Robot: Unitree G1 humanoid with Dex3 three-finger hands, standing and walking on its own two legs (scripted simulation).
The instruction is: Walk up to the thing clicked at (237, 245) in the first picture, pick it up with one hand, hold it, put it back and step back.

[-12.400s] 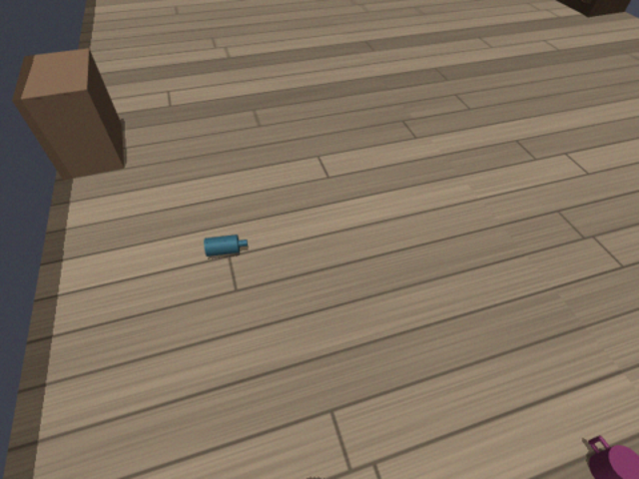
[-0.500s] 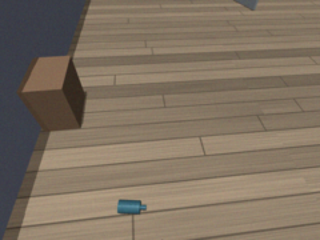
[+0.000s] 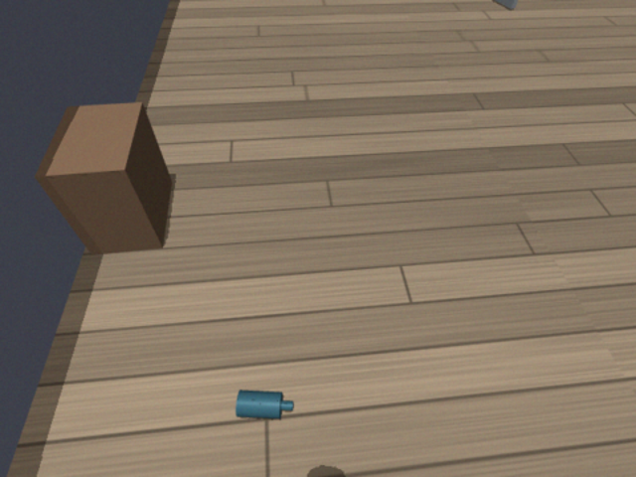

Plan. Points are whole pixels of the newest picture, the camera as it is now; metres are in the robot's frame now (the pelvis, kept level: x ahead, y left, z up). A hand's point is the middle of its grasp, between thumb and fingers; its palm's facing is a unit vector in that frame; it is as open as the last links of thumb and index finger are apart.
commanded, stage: rise first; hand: left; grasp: from above
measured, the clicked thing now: (265, 404) +0.42 +0.16 -0.74
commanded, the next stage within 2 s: none
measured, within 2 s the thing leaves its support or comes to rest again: neither
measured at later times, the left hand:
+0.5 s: hand out of the picture +0.14 +0.25 -0.21, palm faces -0.09 -0.91 -0.40, open 13.6 cm
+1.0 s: hand out of the picture +0.12 +0.26 -0.26, palm faces -0.23 -0.84 -0.48, open 14.3 cm
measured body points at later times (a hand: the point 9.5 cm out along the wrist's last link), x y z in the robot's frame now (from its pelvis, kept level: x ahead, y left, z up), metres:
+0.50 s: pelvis -0.01 +0.00 -0.07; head +0.08 +0.01 +0.38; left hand +0.15 +0.30 -0.18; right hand +0.13 -0.27 -0.17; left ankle +0.01 +0.12 -0.75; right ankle -0.02 -0.13 -0.75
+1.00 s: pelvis -0.02 +0.00 -0.13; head +0.09 +0.01 +0.31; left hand +0.13 +0.30 -0.23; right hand +0.16 -0.25 -0.21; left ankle +0.01 +0.12 -0.75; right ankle -0.02 -0.13 -0.75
